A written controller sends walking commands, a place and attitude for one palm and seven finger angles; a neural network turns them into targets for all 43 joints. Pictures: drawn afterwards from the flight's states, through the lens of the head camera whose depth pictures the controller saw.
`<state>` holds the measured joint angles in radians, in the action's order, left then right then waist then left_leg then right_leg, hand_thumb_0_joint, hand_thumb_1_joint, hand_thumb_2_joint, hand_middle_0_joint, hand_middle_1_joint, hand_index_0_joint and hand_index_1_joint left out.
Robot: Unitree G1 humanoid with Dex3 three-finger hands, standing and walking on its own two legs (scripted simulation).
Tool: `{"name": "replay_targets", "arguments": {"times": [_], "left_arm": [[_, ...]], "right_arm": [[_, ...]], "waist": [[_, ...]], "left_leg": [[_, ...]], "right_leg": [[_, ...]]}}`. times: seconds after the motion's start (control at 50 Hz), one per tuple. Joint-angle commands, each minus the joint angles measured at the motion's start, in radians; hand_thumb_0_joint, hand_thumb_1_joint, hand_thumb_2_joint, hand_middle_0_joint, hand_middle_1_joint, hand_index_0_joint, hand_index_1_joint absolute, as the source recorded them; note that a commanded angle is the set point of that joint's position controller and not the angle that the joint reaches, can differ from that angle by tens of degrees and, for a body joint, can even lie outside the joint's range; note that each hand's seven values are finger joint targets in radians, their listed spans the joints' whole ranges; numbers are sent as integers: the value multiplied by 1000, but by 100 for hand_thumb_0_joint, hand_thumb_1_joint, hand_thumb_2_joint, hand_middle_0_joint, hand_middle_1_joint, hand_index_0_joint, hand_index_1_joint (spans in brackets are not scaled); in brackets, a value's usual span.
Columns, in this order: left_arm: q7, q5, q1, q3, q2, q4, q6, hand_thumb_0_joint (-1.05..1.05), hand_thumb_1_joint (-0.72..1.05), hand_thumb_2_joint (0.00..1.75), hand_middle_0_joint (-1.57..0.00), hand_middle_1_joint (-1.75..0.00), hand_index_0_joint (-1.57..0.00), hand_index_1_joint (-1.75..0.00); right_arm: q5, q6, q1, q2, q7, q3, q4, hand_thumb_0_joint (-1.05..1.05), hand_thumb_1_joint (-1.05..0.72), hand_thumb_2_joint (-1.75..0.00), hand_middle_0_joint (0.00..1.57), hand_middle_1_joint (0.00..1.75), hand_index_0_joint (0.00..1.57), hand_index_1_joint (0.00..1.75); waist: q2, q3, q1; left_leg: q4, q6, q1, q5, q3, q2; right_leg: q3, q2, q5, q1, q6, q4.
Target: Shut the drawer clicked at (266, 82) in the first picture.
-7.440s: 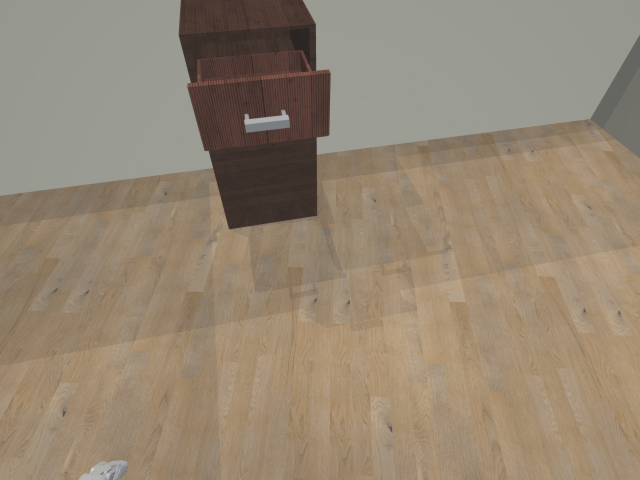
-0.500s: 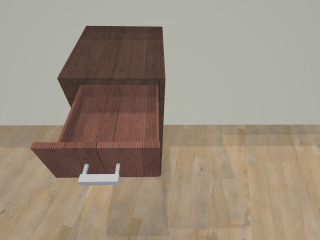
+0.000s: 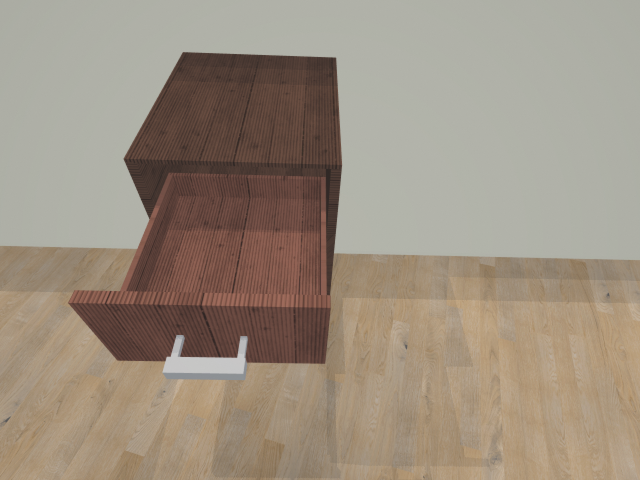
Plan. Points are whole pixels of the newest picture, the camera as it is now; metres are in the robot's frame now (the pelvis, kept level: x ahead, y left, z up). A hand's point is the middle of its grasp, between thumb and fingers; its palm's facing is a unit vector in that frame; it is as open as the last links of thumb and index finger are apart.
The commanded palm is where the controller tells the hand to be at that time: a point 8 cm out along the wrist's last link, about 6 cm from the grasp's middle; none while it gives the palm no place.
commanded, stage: shuffle to correct the standing spot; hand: left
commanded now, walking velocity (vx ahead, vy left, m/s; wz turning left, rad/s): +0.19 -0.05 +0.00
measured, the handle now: (208, 355) +0.29 +0.18 -0.06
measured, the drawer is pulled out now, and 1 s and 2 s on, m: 0.30 0.30 0.30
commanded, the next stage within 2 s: come to a stop and stand still in 0.48 s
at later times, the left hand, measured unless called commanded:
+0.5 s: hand out of the picture +0.01 +0.15 -0.19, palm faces +0.03 -0.98 -0.18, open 7.4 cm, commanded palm none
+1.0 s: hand out of the picture +0.05 +0.14 -0.18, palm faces +0.03 -0.98 -0.18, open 7.4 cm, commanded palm none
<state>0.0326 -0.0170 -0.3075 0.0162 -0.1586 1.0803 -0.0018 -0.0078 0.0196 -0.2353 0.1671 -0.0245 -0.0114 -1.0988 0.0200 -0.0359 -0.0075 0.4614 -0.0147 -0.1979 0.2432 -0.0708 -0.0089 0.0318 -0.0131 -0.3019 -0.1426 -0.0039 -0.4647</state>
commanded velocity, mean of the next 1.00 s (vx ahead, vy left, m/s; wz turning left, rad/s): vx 0.09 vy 0.00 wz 0.00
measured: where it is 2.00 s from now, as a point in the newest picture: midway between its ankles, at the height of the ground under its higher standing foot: outside the picture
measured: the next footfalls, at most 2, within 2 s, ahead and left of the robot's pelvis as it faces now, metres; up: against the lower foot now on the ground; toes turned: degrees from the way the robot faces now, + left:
left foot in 1.08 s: +0.11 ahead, +0.10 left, +0.00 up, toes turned +1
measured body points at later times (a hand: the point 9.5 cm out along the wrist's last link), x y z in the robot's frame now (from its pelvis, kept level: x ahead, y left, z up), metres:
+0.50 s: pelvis +0.05 -0.02 -0.01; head +0.06 -0.02 +0.44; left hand +0.01 +0.20 -0.17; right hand +0.02 -0.23 -0.17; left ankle +0.00 +0.11 -0.74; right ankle -0.03 -0.11 -0.74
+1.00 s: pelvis +0.06 -0.03 +0.00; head +0.08 -0.02 +0.45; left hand +0.05 +0.19 -0.17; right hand +0.09 -0.26 -0.16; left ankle +0.07 +0.09 -0.74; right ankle -0.01 -0.11 -0.74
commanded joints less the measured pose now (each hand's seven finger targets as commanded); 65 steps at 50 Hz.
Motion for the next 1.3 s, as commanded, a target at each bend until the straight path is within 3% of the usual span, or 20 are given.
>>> {"name": "replay_targets", "arguments": {"times": [0.0, 0.16, 0.3, 0.5, 0.56, 0.6, 0.64, 0.7, 0.72, 0.76, 0.82, 0.88, 0.94, 0.96, 1.0, 1.04, 1.08, 1.14, 1.2, 1.28], "left_arm": [[10, 2, -78, -16, -94, -27, -22, 0, 90, 90, -20, -30, -20, -30], [-6, -10, -103, -19, -85, -22, -19, 0, 90, 90, -20, -30, -20, -30], [-3, -2, -155, -25, -82, -4, -39, 0, 90, 90, -20, -30, -20, -30], [2, 5, -125, -47, -115, -16, -41, 0, 90, 90, -20, -30, -20, -30], [-1, 5, -55, -42, -76, -51, -46, 0, 90, 90, -20, -30, -20, -30], [-1, 2, -34, -34, -33, -60, -36, 0, 90, 90, -20, -30, -20, -30], [3, -3, -120, -40, -43, -27, -33, 0, 90, 90, -20, -30, -20, -30], [24, 1, -246, -52, -130, 27, -45, 0, 90, 90, -20, -30, -20, -30], [30, -4, -226, -43, -114, 26, -44, 0, 90, 90, -20, -30, -20, -30], [30, -8, -115, -34, -114, -17, -33, 0, 90, 90, -20, -30, -20, -30], [19, 13, -26, -31, -132, -55, -27, 0, 90, 90, -20, -30, -20, -30], [22, 1, -89, -22, -64, -54, -8, 0, 90, 90, -20, -30, -20, -30], [18, 6, -103, -15, -74, -29, -10, 0, 90, 90, -20, -30, -20, -30], [52, -12, -193, -26, -96, 19, -56, 0, 90, 90, -20, -30, -20, -30], [36, -9, -94, -31, -136, -54, -68, 0, 90, 90, -20, -30, -20, -30], [33, -6, -71, -35, -139, -88, -67, 0, 90, 90, -20, -30, -20, -30], [34, 4, -96, -35, -104, -101, -48, 0, 90, 90, -20, -30, -20, -30], [26, -5, -102, -21, -71, -99, -8, 0, 90, 90, -20, -30, -20, -30], [17, -6, -93, -21, -81, -104, -1, 0, 90, 90, -20, -30, -20, -30], [11, -8, -101, -26, -92, -116, 6, 0, 90, 90, -20, -30, -20, -30]], "right_arm": [[1, 12, -63, 93, 0, 13, 13, 0, -90, -90, 20, 30, 20, 30], [-7, 5, -96, 104, 8, 27, 3, 0, -90, -90, 20, 30, 20, 30], [-4, 32, -124, 77, -1, 23, -8, 0, -90, -90, 20, 30, 20, 30], [-6, 37, -154, 58, -12, 25, -34, 0, -90, -90, 20, 30, 20, 30], [-10, 36, -235, 116, -22, 42, -62, 0, -90, -90, 20, 30, 20, 30], [-9, 21, -166, 110, -17, 37, -47, 0, -90, -90, 20, 30, 20, 30], [-5, 13, -92, 75, -18, 29, -15, 0, -90, -90, 20, 30, 20, 30], [3, 9, 15, 23, -20, 11, 42, 0, -90, -90, 20, 30, 20, 30], [4, 4, 18, 29, -23, 15, 40, 0, -90, -90, 20, 30, 20, 30], [10, -2, -12, 21, -18, 13, 30, 0, -90, -90, 20, 30, 20, 30], [5, -5, -116, 29, -10, 13, -19, 0, -90, -90, 20, 30, 20, 30], [2, -10, -72, 80, -10, 17, 2, 0, -90, -90, 20, 30, 20, 30], [4, 0, -47, 61, -14, 4, -4, 0, -90, -90, 20, 30, 20, 30], [4, 13, 48, 107, -6, 19, 71, 0, -90, -90, 20, 30, 20, 30], [-2, 1, -29, 47, 5, 22, 114, 0, -90, -90, 20, 30, 20, 30], [-4, 10, -90, 62, 8, 26, 108, 0, -90, -90, 20, 30, 20, 30], [-4, 9, -111, 107, -4, 31, 115, 0, -90, -90, 20, 30, 20, 30], [-6, 0, -47, 110, -6, 24, 132, 0, -90, -90, 20, 30, 20, 30], [-9, -11, -46, 109, 3, 27, 150, 0, -90, -90, 20, 30, 20, 30], [-14, -9, -71, 129, 8, 31, 140, 0, -90, -90, 20, 30, 20, 30]], "waist": [[-14, -8, 7], [-54, -114, 10], [1, -16, 2], [2, 1, 36], [-186, 16, 63], [-176, -85, 10], [-51, -116, -30], [213, -20, -70], [206, -5, -59], [106, 5, -9], [68, 52, 49], [22, -65, -4], [-41, -75, -8], [-63, -40, -30], [-3, 38, 41], [8, 118, 54], [-7, 130, 34], [-140, -75, -3], [-28, -126, 0], [-92, -77, -9]], "left_leg": [[-71, -25, 58, -181, 100, -94], [-140, -57, -33, 208, 151, -109], [12, -65, 15, -185, 83, -93], [71, -49, 20, -230, 6, -52], [-8, -146, 175, -476, 178, -187], [-75, -172, 76, -485, 211, -242], [69, -94, -11, -444, 111, -137], [360, 0, -286, 270, 3, -20], [402, -2, -297, 310, 30, -39], [289, 0, -202, 262, 36, -40], [-27, 3, 57, -144, -6, -11], [-38, -51, 56, -348, 85, -139], [-31, -47, 71, -425, 89, -120], [237, -11, 32, -418, 30, -95], [202, -12, -131, 125, 37, -43], [77, -17, -37, -78, 17, -23], [117, -57, 21, -336, 93, -99], [10, -85, -105, -193, 183, -131], [-61, -63, -182, 156, 183, -93], [-181, -77, -171, 303, 255, -125]], "right_leg": [[-88, -89, 169, -56, -26, 100], [-55, -48, -133, -153, -52, 59], [-67, -74, 188, -54, -75, 2], [-57, -99, 607, 7, -97, -104], [38, -8, 289, -169, -58, -274], [61, -3, -176, -179, -45, -188], [-15, -46, 179, -44, -50, 37], [-197, -287, 1352, 270, -88, 38], [-187, -314, 1424, 272, -115, 31], [-104, -273, 1225, 202, -158, 25], [-12, -163, 913, 83, -94, -57], [-25, -86, 220, -61, -20, 77], [-43, -103, 329, -22, -20, 115], [-142, -154, 807, -75, 33, 133], [-133, -210, 903, 71, -81, 31], [-78, -150, 948, 114, -83, -104], [-50, -95, 560, 21, -52, -92], [-32, -29, -5, -86, -42, -4], [-61, -36, -157, -126, -53, 45], [-19, -20, -152, -115, -40, -12]]}}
